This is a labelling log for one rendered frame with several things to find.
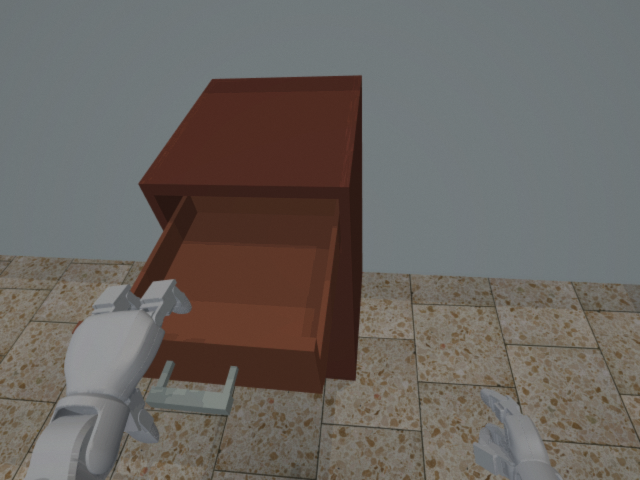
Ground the left robot forearm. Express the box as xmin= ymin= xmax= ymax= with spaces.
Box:
xmin=24 ymin=393 xmax=130 ymax=480

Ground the right robot hand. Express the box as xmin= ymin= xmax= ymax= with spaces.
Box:
xmin=473 ymin=388 xmax=551 ymax=480

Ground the cabinet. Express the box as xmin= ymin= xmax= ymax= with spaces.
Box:
xmin=138 ymin=75 xmax=362 ymax=381

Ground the left robot hand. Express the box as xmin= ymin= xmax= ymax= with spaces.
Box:
xmin=64 ymin=279 xmax=192 ymax=443

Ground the drawer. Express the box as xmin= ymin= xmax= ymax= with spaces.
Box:
xmin=72 ymin=196 xmax=341 ymax=394

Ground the handle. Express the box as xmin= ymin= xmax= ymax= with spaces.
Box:
xmin=145 ymin=360 xmax=239 ymax=415

